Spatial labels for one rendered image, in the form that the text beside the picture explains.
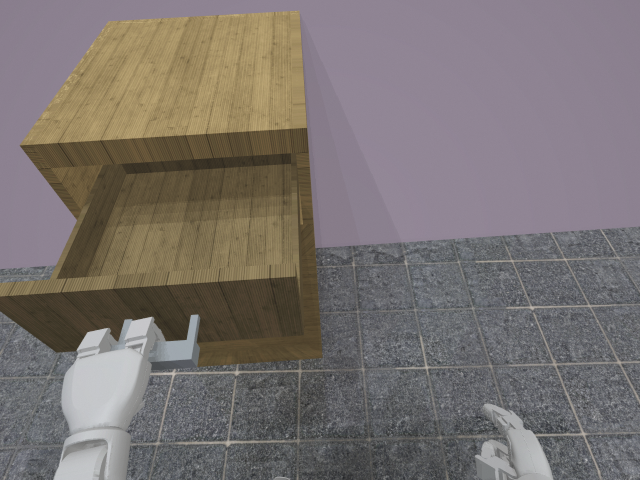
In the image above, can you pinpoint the robot left hand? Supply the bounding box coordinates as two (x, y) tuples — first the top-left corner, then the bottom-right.
(61, 317), (166, 435)

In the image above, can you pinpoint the drawer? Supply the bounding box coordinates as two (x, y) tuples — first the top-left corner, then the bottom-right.
(0, 153), (304, 353)

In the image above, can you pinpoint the handle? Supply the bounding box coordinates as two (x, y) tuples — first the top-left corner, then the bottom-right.
(110, 315), (200, 371)

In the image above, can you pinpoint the robot right hand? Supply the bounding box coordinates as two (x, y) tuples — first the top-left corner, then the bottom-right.
(475, 403), (553, 480)

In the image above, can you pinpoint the robot left forearm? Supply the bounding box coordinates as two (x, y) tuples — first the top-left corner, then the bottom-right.
(53, 427), (131, 480)

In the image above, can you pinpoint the cabinet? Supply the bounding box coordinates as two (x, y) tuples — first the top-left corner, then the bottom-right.
(20, 11), (323, 367)

